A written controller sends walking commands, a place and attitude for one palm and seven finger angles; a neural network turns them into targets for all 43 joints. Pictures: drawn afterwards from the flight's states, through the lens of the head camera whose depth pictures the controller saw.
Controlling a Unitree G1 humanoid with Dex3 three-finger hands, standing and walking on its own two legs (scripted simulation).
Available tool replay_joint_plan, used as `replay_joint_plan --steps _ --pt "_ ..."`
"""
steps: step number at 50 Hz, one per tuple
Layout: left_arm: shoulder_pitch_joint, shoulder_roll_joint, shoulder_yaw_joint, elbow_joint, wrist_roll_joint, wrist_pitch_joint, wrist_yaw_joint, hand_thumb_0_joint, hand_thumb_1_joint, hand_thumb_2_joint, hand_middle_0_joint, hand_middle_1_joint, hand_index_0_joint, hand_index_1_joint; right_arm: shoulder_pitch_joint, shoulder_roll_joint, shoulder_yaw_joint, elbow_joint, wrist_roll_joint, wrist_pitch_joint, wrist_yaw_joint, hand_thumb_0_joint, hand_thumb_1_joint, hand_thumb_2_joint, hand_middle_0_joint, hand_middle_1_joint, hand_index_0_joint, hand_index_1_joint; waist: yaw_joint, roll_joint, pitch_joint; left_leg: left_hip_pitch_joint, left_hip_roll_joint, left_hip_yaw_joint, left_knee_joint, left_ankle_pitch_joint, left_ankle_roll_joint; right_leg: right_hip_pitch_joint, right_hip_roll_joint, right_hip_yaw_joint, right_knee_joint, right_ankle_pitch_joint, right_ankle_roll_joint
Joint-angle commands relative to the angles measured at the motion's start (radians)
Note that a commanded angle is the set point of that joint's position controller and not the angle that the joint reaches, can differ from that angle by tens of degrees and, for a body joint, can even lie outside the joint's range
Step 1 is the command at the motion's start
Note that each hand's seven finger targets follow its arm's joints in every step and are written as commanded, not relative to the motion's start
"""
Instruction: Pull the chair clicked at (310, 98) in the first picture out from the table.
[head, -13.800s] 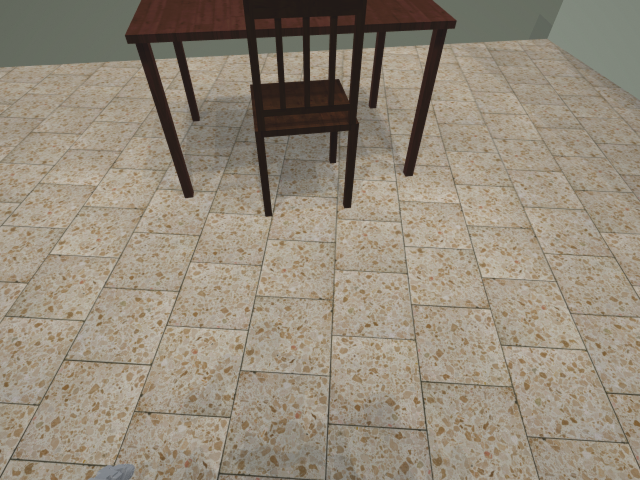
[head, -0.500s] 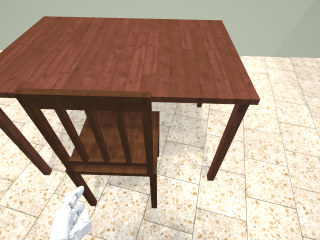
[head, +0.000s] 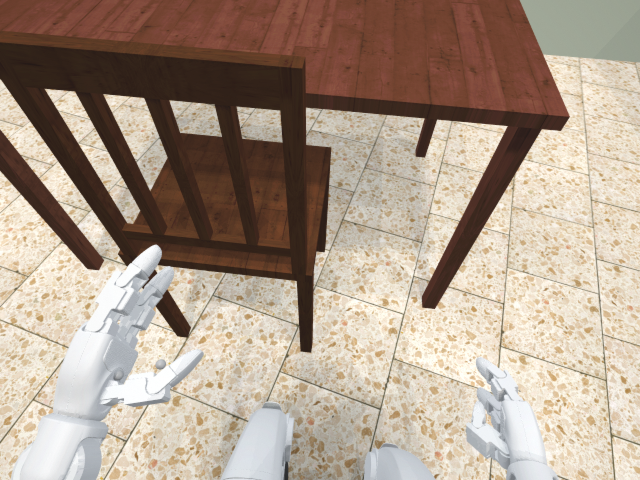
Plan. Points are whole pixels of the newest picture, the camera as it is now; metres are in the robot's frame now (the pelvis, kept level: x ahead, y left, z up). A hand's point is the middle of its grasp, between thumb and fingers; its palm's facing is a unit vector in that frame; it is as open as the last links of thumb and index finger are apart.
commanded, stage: raise the hand toward the chair's back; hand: left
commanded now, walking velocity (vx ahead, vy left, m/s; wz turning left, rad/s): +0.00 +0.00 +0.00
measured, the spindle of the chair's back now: (185, 178) +0.52 +0.27 +0.02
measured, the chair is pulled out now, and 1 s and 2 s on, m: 0.00 0.00 0.00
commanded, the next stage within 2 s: aim the fingers beside a spindle in 1.44 s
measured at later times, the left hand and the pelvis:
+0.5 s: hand (155, 329) +0.26 +0.22 +0.06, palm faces -0.04 -1.00 -0.02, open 15.5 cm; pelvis +0.03 +0.03 +0.02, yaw -2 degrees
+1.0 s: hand (134, 311) +0.27 +0.24 +0.08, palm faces -0.03 -1.00 -0.06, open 16.9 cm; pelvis +0.03 +0.04 +0.03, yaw -1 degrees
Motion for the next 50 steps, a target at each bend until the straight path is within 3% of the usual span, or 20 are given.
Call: replay_joint_plan --steps 1,3,5,6,8,11,13,15,17,20,22,26,28,30,34,37,40,41,45,50 --pt "-0.075 0.171 0.106 -0.032 -0.029 0.231 -0.069 0.0 0.107 0.56 -0.121 -0.175 -0.121 -0.175 0.0 -0.15 -0.059 -0.182 0.028 -0.025 -0.03 0.0 -0.9 -0.9 0.2 0.3 0.2 0.3 -0.039 -0.062 -0.188 0.185 -0.038 0.042 -0.17 -0.014 0.059 0.133 -0.044 0.299 -0.442 -0.08 0.07" --pt "-0.014 0.181 0.195 -0.114 -0.058 0.285 -0.021 0.0 0.06 0.54 -0.116 -0.168 -0.116 -0.168 -0.016 -0.124 -0.07 -0.202 0.023 -0.01 -0.025 0.0 -0.9 -0.9 0.2 0.3 0.2 0.3 0.008 -0.06 -0.277 0.245 -0.04 0.039 -0.192 0.091 0.053 0.228 -0.052 0.277 -0.417 0.103 0.081" --pt "0.027 0.174 0.267 -0.161 -0.065 0.262 0.058 0.0 0.013 0.52 -0.111 -0.161 -0.111 -0.161 -0.023 -0.09 -0.076 -0.191 0.013 -0.002 -0.013 0.0 -0.9 -0.9 0.2 0.3 0.2 0.3 0.035 -0.061 -0.325 0.273 -0.032 0.035 -0.203 0.176 0.044 0.264 -0.047 0.245 -0.365 0.294 0.091" --pt "0.017 0.151 0.257 -0.229 -0.062 0.222 0.09 0.0 -0.01 0.51 -0.109 -0.157 -0.109 -0.157 -0.009 -0.079 -0.077 -0.184 0.006 -0.005 -0.005 0.0 -0.9 -0.9 0.2 0.3 0.2 0.3 0.03 -0.05 -0.342 0.292 -0.028 0.032 -0.208 0.224 0.041 0.272 -0.047 0.226 -0.337 0.392 0.09" --pt "0.048 0.111 0.219 -0.231 -0.029 0.143 0.131 0.0 -0.057 0.49 -0.104 -0.15 -0.104 -0.15 0.003 -0.07 -0.09 -0.151 -0.003 -0.005 0.012 0.0 -0.9 -0.9 0.2 0.3 0.2 0.3 0.013 -0.037 -0.288 0.325 -0.024 0.035 -0.222 0.274 0.036 0.217 -0.032 0.179 -0.299 0.488 0.083" --pt "0.012 0.069 0.108 -0.163 0.035 0.06 0.124 0.0 -0.127 0.46 -0.097 -0.139 -0.097 -0.139 0.016 -0.092 -0.096 -0.124 -0.016 -0.003 0.03 0.0 -0.9 -0.9 0.2 0.3 0.2 0.3 -0.051 -0.036 -0.187 0.317 -0.021 0.026 -0.206 0.245 0.044 0.058 -0.013 0.133 -0.265 0.405 0.073" --pt "0.011 0.047 0.055 -0.096 0.045 0.039 0.083 0.0 -0.173 0.44 -0.093 -0.131 -0.093 -0.131 0.03 -0.115 -0.098 -0.119 -0.011 -0.007 0.03 0.0 -0.9 -0.9 0.2 0.3 0.2 0.3 -0.077 -0.049 -0.153 0.297 -0.019 0.022 -0.206 0.174 0.047 -0.003 -0.007 0.123 -0.274 0.281 0.065" --pt "0.005 0.053 0.039 -0.098 0.028 0.038 0.041 0.0 -0.22 0.42 -0.088 -0.124 -0.088 -0.124 0.037 -0.134 -0.099 -0.133 -0.002 -0.017 0.023 0.0 -0.9 -0.9 0.2 0.3 0.2 0.3 -0.079 -0.046 -0.176 0.308 -0.02 0.019 -0.21 0.147 0.052 -0.003 -0.006 0.131 -0.289 0.235 0.06" --pt "-0.004 0.097 0.078 -0.17 0.005 0.042 0.023 0.0 -0.267 0.4 -0.083 -0.117 -0.083 -0.117 0.044 -0.146 -0.103 -0.145 0.004 -0.03 0.016 0.0 -0.9 -0.9 0.2 0.3 0.2 0.3 -0.059 0.008 -0.276 0.377 -0.018 0.016 -0.231 0.162 0.049 0.028 -0.008 0.123 -0.291 0.233 0.055" --pt "-0.005 0.158 0.151 -0.283 -0.004 0.047 0.063 0.0 -0.337 0.37 -0.076 -0.106 -0.076 -0.106 0.039 -0.141 -0.103 -0.151 0.003 -0.035 0.012 0.0 -0.9 -0.9 0.2 0.3 0.2 0.3 -0.029 0.067 -0.37 0.46 -0.015 0.006 -0.256 0.222 0.046 0.059 -0.002 0.104 -0.275 0.265 0.049" --pt "0.01 0.137 0.151 -0.346 -0.004 0.041 0.109 0.0 -0.383 0.35 -0.072 -0.098 -0.072 -0.098 0.034 -0.126 -0.101 -0.154 -0.001 -0.031 0.014 0.0 -0.9 -0.9 0.2 0.3 0.2 0.3 -0.02 0.09 -0.382 0.51 -0.011 -0.001 -0.272 0.272 0.039 0.06 -0.005 0.089 -0.266 0.288 0.045" --pt "0.019 0.079 0.095 -0.247 0.034 0.064 0.158 0.0 -0.477 0.31 -0.062 -0.084 -0.062 -0.084 0.026 -0.125 -0.095 -0.152 -0.005 0.0 0.022 0.0 -0.9 -0.9 0.2 0.3 0.2 0.3 -0.055 0.054 -0.241 0.472 -0.001 -0.024 -0.296 0.204 0.031 -0.005 0.001 0.068 -0.274 0.234 0.048" --pt "0.006 0.065 0.062 -0.183 0.049 0.095 0.143 0.0 -0.5 0.3 -0.06 -0.08 -0.06 -0.08 0.029 -0.135 -0.087 -0.162 -0.003 0.017 0.025 0.0 -0.9 -0.9 0.2 0.3 0.2 0.3 -0.07 0.039 -0.185 0.433 -0.003 -0.031 -0.311 0.118 0.031 -0.024 0.002 0.065 -0.285 0.194 0.05" --pt "-0.006 0.066 0.046 -0.129 0.052 0.129 0.113 0.0 -0.5 0.3 -0.06 -0.08 -0.06 -0.08 0.031 -0.143 -0.082 -0.179 0.003 0.029 0.022 0.0 -0.9 -0.9 0.2 0.3 0.2 0.3 -0.069 0.018 -0.153 0.4 -0.008 -0.027 -0.325 0.069 0.035 -0.008 0.004 0.072 -0.307 0.171 0.048" --pt "-0.048 0.12 0.083 -0.197 0.028 0.152 0.073 0.0 -0.5 0.3 -0.06 -0.08 -0.06 -0.08 0.04 -0.15 -0.073 -0.212 0.006 0.031 0.015 0.0 -0.9 -0.9 0.2 0.3 0.2 0.3 -0.053 0.034 -0.23 0.45 -0.014 -0.023 -0.334 0.095 0.037 0.052 0.004 0.078 -0.328 0.189 0.046" --pt "-0.073 0.142 0.125 -0.273 0.014 0.117 0.093 0.0 -0.5 0.3 -0.06 -0.08 -0.06 -0.08 0.039 -0.138 -0.068 -0.21 0.001 0.025 0.012 0.0 -0.9 -0.9 0.2 0.3 0.2 0.3 -0.043 0.063 -0.276 0.5 -0.013 -0.021 -0.325 0.161 0.035 0.066 0.004 0.077 -0.321 0.22 0.043" --pt "-0.087 0.153 0.142 -0.267 0.019 0.082 0.125 0.0 -0.5 0.3 -0.06 -0.08 -0.06 -0.08 0.035 -0.134 -0.064 -0.189 -0.005 0.021 0.016 0.0 -0.9 -0.9 0.2 0.3 0.2 0.3 -0.05 0.074 -0.245 0.495 -0.008 -0.031 -0.327 0.137 0.031 0.036 0.005 0.075 -0.315 0.199 0.042" --pt "-0.095 0.13 0.12 -0.25 0.021 0.076 0.126 0.0 -0.5 0.3 -0.06 -0.08 -0.06 -0.08 0.035 -0.135 -0.063 -0.186 -0.006 0.02 0.017 0.0 -0.9 -0.9 0.2 0.3 0.2 0.3 -0.061 0.067 -0.228 0.488 -0.008 -0.035 -0.327 0.118 0.031 0.019 0.004 0.073 -0.314 0.189 0.044" --pt "-0.086 0.123 0.097 -0.133 0.033 0.104 0.096 0.0 -0.5 0.3 -0.06 -0.08 -0.06 -0.08 0.04 -0.151 -0.063 -0.177 0.001 0.026 0.02 0.0 -0.9 -0.9 0.2 0.3 0.2 0.3 -0.073 0.043 -0.174 0.432 -0.011 -0.034 -0.337 0.047 0.033 0.013 0.004 0.077 -0.326 0.157 0.046" --pt "-0.063 0.151 0.122 -0.143 0.003 0.16 0.055 0.0 -0.5 0.3 -0.06 -0.08 -0.06 -0.08 0.038 -0.157 -0.066 -0.201 0.013 0.027 0.011 0.0 -0.9 -0.9 0.2 0.3 0.2 0.3 -0.051 0.018 -0.225 0.434 -0.023 -0.006 -0.345 0.074 0.042 0.102 0.003 0.095 -0.371 0.169 0.048"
